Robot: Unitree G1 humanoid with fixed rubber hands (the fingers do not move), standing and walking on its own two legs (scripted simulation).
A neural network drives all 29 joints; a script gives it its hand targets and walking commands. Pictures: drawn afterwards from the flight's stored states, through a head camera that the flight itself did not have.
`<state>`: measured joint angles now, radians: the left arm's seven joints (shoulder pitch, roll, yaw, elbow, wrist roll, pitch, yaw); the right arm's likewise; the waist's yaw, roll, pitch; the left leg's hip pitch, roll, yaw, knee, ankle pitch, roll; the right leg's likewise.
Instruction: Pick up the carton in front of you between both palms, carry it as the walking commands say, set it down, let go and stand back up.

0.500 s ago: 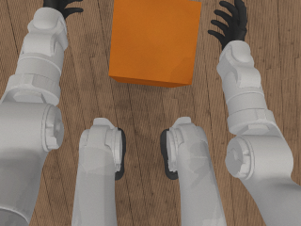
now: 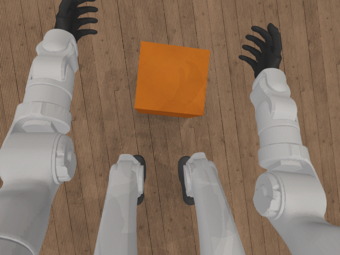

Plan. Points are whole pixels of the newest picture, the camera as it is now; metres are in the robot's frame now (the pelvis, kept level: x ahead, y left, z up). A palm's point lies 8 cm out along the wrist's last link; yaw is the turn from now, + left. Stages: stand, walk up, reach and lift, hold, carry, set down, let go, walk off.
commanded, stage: set down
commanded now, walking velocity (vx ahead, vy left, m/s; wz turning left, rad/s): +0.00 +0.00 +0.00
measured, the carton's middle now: (169, 86) +0.50 -0.03 -0.43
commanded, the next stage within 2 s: let go in 0.20 s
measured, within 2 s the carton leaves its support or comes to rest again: neither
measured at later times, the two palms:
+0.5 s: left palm (21, 51) +0.46 +0.21 +0.01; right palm (314, 80) +0.43 -0.21 +0.02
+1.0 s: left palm out of the picture +0.31 +0.22 +0.13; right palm out of the picture +0.29 -0.24 +0.14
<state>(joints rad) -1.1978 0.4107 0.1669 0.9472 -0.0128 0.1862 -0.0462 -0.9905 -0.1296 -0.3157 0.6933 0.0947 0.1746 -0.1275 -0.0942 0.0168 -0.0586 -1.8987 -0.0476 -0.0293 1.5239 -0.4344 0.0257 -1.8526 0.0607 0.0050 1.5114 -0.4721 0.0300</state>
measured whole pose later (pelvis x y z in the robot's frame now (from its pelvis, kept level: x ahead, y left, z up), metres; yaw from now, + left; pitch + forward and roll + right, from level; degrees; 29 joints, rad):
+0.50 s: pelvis +0.05 +0.00 +0.13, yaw +3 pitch +39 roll -1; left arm -0.72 0.21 0.24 0.73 0.11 0.14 0.04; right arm -0.57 -0.14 -0.25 0.62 -0.06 0.10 0.04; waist -0.06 0.00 -0.10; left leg -1.35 -0.06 -0.04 0.97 -0.30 0.02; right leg -1.32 0.03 0.03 0.97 -0.34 0.01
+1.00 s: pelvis +0.11 -0.01 +0.21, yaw +2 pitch +11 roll +0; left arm 0.09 0.20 0.09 0.52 0.02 0.00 -0.01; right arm 0.18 -0.19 -0.03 0.45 0.03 0.00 0.07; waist -0.05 -0.04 -0.02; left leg -0.44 -0.03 -0.04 0.51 -0.27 0.01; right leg -0.42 0.04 0.05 0.52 -0.29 -0.02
